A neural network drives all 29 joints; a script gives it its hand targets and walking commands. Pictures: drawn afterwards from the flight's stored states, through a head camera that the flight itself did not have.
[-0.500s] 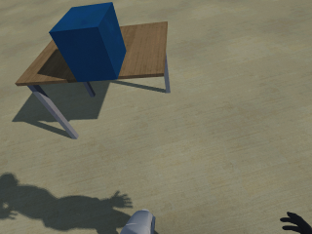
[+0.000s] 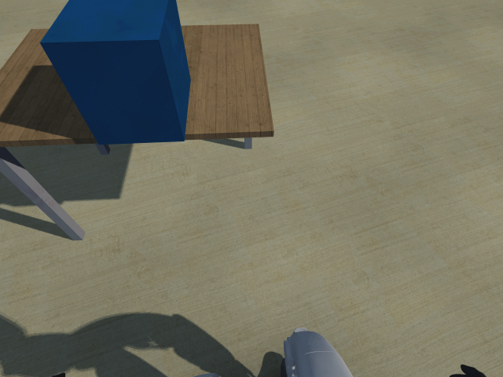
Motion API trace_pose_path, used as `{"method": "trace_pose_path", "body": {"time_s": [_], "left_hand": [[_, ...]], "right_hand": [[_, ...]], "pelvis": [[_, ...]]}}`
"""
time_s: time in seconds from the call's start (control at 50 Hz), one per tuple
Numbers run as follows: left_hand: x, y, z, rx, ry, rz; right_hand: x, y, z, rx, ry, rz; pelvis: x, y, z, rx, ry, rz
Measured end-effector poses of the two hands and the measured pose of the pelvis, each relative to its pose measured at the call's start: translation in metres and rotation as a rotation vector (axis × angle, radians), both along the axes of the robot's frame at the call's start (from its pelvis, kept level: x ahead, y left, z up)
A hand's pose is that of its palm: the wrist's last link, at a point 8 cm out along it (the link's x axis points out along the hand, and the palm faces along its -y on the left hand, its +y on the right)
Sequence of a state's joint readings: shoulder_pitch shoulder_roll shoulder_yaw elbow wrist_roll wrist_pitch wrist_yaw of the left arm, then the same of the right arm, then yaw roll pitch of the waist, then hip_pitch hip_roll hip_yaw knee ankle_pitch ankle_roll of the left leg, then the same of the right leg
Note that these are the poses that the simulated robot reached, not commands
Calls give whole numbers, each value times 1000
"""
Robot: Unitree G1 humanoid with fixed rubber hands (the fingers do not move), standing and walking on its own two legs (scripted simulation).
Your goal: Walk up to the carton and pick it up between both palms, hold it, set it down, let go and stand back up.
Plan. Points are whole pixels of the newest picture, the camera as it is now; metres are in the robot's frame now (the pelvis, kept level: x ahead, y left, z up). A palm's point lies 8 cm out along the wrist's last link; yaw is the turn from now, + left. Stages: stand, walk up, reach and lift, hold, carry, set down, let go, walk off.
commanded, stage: walk up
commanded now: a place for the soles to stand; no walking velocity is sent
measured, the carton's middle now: (134, 66) +0.82 +0.27 +0.02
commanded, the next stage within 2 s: none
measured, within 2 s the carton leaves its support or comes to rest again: neither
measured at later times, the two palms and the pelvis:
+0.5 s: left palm out of the picture +0.15 +0.49 -0.04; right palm (378, 306) +0.22 -0.23 -0.11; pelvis +0.12 +0.12 -0.01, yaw -1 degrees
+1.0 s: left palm out of the picture +0.29 +0.59 -0.06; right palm (298, 293) +0.26 -0.09 -0.13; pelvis +0.21 +0.24 -0.02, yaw -4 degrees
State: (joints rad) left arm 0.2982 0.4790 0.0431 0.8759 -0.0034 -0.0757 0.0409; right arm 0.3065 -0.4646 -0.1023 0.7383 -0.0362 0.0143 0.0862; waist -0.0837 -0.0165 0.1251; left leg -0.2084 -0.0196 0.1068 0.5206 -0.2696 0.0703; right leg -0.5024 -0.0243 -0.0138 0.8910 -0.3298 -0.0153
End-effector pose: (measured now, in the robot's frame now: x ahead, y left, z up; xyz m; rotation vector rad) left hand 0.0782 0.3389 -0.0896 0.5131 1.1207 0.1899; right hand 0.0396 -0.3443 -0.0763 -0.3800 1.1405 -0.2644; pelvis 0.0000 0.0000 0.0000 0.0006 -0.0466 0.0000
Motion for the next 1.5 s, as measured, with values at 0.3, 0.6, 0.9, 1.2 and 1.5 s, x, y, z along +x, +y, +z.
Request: {"method": "trace_pose_path", "body": {"time_s": [0.3, 0.6, 0.9, 1.2, 1.5], "left_hand": [[50, 63, 47, 159, -86, 94], [126, 216, 9, 191, -73, 44], [223, 219, 6, 65, -66, -57], [212, 342, 67, 241, -71, 42], [320, 364, -38, -112, -71, -19]], "right_hand": [[135, 69, -43, 128, -66, 104], [178, 159, -34, 5, -51, 61], [165, 222, -33, 27, 49, -37], [266, 309, -54, 98, -37, 37], [253, 400, -13, -60, 66, -22]], "pelvis": [[79, 43, -7, 0, -6, -43], [141, 165, -37, 2, -7, -21], [196, 222, -18, 9, 5, -52], [240, 309, -13, 19, -9, -56], [280, 390, -18, -14, 11, -27]]}}
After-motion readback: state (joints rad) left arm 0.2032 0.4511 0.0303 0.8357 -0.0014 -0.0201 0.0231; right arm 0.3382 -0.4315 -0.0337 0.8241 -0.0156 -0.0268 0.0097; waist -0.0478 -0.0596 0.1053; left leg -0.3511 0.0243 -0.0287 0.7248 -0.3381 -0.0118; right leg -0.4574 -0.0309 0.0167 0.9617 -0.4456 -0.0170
